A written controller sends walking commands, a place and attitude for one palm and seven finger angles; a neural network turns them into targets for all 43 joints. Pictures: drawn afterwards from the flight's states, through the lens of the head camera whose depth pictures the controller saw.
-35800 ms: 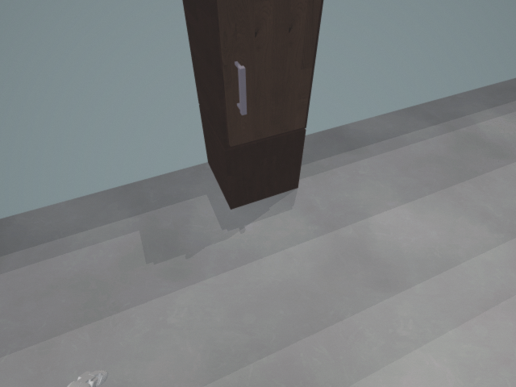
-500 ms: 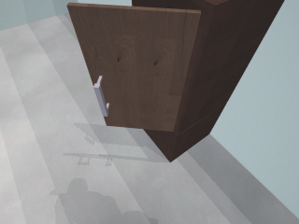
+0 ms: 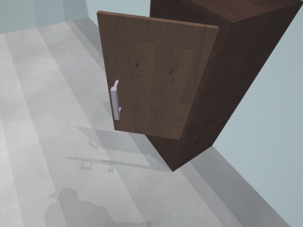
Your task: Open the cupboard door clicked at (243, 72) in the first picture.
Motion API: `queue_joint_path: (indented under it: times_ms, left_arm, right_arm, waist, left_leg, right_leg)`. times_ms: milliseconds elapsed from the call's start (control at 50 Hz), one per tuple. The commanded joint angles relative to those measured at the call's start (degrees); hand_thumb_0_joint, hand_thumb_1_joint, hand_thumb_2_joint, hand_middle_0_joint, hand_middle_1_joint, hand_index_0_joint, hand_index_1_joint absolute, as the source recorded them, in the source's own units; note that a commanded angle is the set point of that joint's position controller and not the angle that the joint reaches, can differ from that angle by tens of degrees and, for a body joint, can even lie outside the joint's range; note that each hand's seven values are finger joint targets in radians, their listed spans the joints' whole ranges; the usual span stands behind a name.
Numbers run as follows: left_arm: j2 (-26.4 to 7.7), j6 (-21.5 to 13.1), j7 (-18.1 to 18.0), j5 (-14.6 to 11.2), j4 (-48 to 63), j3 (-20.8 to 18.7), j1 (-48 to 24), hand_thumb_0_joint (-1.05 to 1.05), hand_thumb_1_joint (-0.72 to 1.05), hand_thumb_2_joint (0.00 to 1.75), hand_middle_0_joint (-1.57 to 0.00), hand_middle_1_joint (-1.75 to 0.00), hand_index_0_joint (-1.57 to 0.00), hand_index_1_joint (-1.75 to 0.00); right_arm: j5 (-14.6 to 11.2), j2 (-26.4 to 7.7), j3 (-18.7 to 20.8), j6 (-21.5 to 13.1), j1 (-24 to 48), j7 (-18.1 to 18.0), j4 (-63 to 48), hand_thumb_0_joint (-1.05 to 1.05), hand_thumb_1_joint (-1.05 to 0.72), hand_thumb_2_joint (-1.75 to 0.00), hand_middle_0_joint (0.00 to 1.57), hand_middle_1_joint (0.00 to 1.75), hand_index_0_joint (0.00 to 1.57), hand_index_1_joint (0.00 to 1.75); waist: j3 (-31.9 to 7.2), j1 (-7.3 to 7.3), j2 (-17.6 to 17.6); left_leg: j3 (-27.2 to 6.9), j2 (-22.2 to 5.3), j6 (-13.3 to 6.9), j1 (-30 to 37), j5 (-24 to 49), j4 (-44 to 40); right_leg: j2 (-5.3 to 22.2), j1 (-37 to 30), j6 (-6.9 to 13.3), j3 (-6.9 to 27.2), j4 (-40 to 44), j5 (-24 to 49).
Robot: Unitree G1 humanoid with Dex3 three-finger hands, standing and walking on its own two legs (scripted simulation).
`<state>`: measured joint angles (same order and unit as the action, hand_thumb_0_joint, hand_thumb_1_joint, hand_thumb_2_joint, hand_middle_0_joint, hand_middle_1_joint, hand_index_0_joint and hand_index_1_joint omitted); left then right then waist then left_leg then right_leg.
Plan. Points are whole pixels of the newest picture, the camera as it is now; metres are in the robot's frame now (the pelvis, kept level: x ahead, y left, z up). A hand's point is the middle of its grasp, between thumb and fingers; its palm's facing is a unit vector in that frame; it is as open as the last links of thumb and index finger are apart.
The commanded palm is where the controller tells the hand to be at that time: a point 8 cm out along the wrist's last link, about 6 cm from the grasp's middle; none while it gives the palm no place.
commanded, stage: come to a stop and stand still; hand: left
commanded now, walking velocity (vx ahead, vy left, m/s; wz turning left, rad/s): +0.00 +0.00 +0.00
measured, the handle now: (117, 101) +0.57 +0.20 -0.08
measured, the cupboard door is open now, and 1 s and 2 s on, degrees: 49 49 49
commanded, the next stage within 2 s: look again from close up in 0.94 s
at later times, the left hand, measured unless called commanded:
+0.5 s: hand out of the picture +0.05 +0.18 -0.18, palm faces +0.00 -0.98 -0.18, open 7.4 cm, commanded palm none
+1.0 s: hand out of the picture +0.03 +0.16 -0.18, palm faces +0.02 -0.99 -0.16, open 7.4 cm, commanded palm none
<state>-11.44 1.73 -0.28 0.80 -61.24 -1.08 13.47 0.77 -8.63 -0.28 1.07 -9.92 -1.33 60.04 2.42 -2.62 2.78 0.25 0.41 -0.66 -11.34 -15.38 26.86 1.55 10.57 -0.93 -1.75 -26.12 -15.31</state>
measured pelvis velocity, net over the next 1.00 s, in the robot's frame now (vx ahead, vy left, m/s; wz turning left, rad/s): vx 0.03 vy -0.01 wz -0.01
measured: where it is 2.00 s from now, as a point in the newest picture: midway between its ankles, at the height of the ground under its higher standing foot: outside the picture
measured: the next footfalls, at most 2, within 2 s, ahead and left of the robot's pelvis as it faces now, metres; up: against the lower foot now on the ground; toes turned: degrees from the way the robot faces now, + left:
none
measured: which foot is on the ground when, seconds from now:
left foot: down 0.00-1.00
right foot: down 0.00-1.00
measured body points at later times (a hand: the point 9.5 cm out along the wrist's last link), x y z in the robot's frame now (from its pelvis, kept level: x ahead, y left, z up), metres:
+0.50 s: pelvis +0.02 +0.00 +0.00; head +0.04 +0.01 +0.45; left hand +0.05 +0.23 -0.16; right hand +0.00 -0.22 -0.15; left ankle -0.01 +0.11 -0.74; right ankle -0.02 -0.13 -0.74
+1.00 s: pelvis +0.03 -0.01 +0.00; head +0.05 +0.01 +0.45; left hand +0.03 +0.21 -0.16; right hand +0.03 -0.23 -0.15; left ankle -0.01 +0.11 -0.74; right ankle -0.02 -0.13 -0.74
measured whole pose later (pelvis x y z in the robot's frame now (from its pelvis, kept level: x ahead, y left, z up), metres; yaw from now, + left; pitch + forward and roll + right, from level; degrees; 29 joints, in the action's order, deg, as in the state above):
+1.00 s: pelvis +0.03 -0.01 +0.00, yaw -1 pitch +0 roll +0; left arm -9.2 -0.4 -1.4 0.3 -65.3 -0.3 15.4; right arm 0.5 -7.9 0.1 -1.0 -15.1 -2.7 65.5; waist 1.5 -0.3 1.8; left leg 0.7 -0.6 0.2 -6.1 -16.0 22.2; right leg 0.5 5.5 -0.2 -1.4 -21.4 -15.7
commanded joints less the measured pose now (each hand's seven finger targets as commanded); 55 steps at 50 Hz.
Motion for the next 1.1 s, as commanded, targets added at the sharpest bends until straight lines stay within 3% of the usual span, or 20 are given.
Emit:
queue_joint_path:
  times_ms: [0, 60, 220, 400, 880, 960, 1000, 1020, 1040, 1060, 1080]
  left_arm:
    - [-5.52, -1.54, -0.49, -0.09, 0.79, -0.46, 1.93, 0.0, 0.9, 0.9, -0.2, -0.3, -0.2, -0.3]
    - [-5.13, -2.01, -0.66, -0.24, -0.04, -0.27, 1.76, 0.0, 0.9, 0.9, -0.2, -0.3, -0.2, -0.3]
    - [-4.53, -2.05, -1.05, -0.41, -1.74, 0.0, 2.73, 0.0, 0.9, 0.9, -0.2, -0.3, -0.2, -0.3]
    - [-4.13, -2.28, -1.41, -0.54, -2.23, -0.14, 3.23, 0.0, 0.9, 0.9, -0.2, -0.3, -0.2, -0.3]
    - [-3.32, -2.81, -1.74, -0.46, -2.51, -0.08, 5.06, 0.0, 0.9, 0.9, -0.2, -0.3, -0.2, -0.3]
    - [-3.51, -2.86, -1.73, -0.52, -2.58, -0.12, 5.06, 0.0, 0.9, 0.9, -0.2, -0.3, -0.2, -0.3]
    - [-3.32, -2.77, -1.76, -0.47, -2.68, -0.06, 5.09, 0.0, 0.9, 0.9, -0.2, -0.3, -0.2, -0.3]
    - [-4.04, -4.69, -4.42, 0.59, -3.53, 0.32, 9.72, 0.0, 0.9, 0.9, -0.2, -0.3, -0.2, -0.3]
    - [-6.4, -4.9, -3.98, 0.09, -0.88, -0.2, 8.1, 0.0, 0.9, 0.9, -0.2, -0.3, -0.2, -0.3]
    - [-5.35, -4.72, -3.29, -0.08, -0.64, 0.4, 5.74, 0.0, 0.9, 0.9, -0.2, -0.3, -0.2, -0.3]
    - [-4.96, -4.83, -3.05, 0.07, -0.57, 0.51, 5.77, 0.0, 0.9, 0.9, -0.2, -0.3, -0.2, -0.3]
  right_arm:
    - [-0.19, -9.3, 1.81, -1.73, -2.34, -0.66, -1.61, 0.0, -0.9, -0.9, 0.2, 0.3, 0.2, 0.3]
    - [-0.2, -8.38, 1.73, -2.14, -4.61, -0.75, -0.14, 0.0, -0.9, -0.9, 0.2, 0.3, 0.2, 0.3]
    - [-0.08, -7.36, 0.96, -2.55, -7.18, -1.07, 2.63, 0.0, -0.9, -0.9, 0.2, 0.3, 0.2, 0.3]
    - [-0.07, -6.53, 0.95, -2.79, -10.03, -1.43, 4.33, 0.0, -0.9, -0.9, 0.2, 0.3, 0.2, 0.3]
    - [-0.08, -5.36, 1.24, -2.48, -9.98, -1.7, 4.81, 0.0, -0.9, -0.9, 0.2, 0.3, 0.2, 0.3]
    - [-0.04, -5.64, 1.29, -2.56, -10.15, -1.73, 4.8, 0.0, -0.9, -0.9, 0.2, 0.3, 0.2, 0.3]
    - [-0.06, -5.58, 1.22, -2.51, -9.93, -1.76, 4.82, 0.0, -0.9, -0.9, 0.2, 0.3, 0.2, 0.3]
    - [-0.78, -7.08, 1.34, -3.37, -3.96, -0.74, 0.16, 0.0, -0.9, -0.9, 0.2, 0.3, 0.2, 0.3]
    - [-0.31, -4.13, 1.04, -2.9, -7.29, -0.4, -1.46, 0.0, -0.9, -0.9, 0.2, 0.3, 0.2, 0.3]
    - [-0.24, -4.03, 1.18, -2.94, -7.86, -0.61, -1.02, 0.0, -0.9, -0.9, 0.2, 0.3, 0.2, 0.3]
    - [0.11, -4.04, 0.99, -3.29, -9.2, -0.41, -0.88, 0.0, -0.9, -0.9, 0.2, 0.3, 0.2, 0.3]
  waist:
    - [-2.09, 1.62, -3.6]
    - [-3.28, 2.26, -0.93]
    - [-0.17, 2.12, -4.24]
    - [-0.92, 2.21, -2.18]
    - [0.29, 2.56, -1.71]
    - [-0.99, 2.73, -2.76]
    - [0.28, 2.71, -2.93]
    - [1.82, 0.85, -6.68]
    - [-0.48, 3.61, -6.05]
    - [0.23, 3.74, -9.01]
    - [-2.12, 3.3, -9.13]
  left_leg:
    - [-5.61, -6.43, -0.97, -1.12, 4.68, -8.97]
    - [-4.66, -6.19, -0.65, 1.61, 8.59, -8.34]
    - [-3.75, -6.11, -0.28, 1.16, 13.69, -8.83]
    - [-3.23, -5.97, -0.21, 2.8, 18.73, -7.64]
    - [-2.36, -5.67, 0.05, 4.68, 18.25, -6.61]
    - [-2.32, -5.77, 0.25, 5.15, 19.74, -6.45]
    - [-2.29, -5.78, 0.21, 4.85, 19.32, -6.65]
    - [0.63, -5.83, 1.24, 0.64, 25.33, 6.31]
    - [-0.95, -4.14, 0.4, -1.35, 8.13, 3.14]
    - [-1.36, -4.31, -0.07, -0.95, 7.65, -0.55]
    - [-1.6, -5.04, -0.14, -0.31, 15.4, 0.23]
  right_leg:
    - [3.39, -2.08, 1.77, 4.85, 6.05, 4.9]
    - [3.94, -1.9, 1.77, 5.09, 6.76, 6.86]
    - [4.2, -2.74, 2.03, 4.75, 6.69, 9.42]
    - [4.43, -4.21, 2.29, 3.97, 5.75, 14.18]
    - [4.49, -3.8, 2.47, 4.04, 6.88, 19.06]
    - [4.5, -4.69, 2.48, 4.06, 6.38, 19.94]
    - [4.51, -4.16, 2.45, 4.01, 6.77, 19.39]
    - [7.36, -0.45, 1.18, 7.09, 3.89, 41.05]
    - [8.55, -3.21, 3.43, 7.68, 1.84, 37.24]
    - [7.46, -1.73, 3.97, 6.96, 0.46, 30.7]
    - [6.02, -2.76, 3.98, 5.35, -0.58, 28.63]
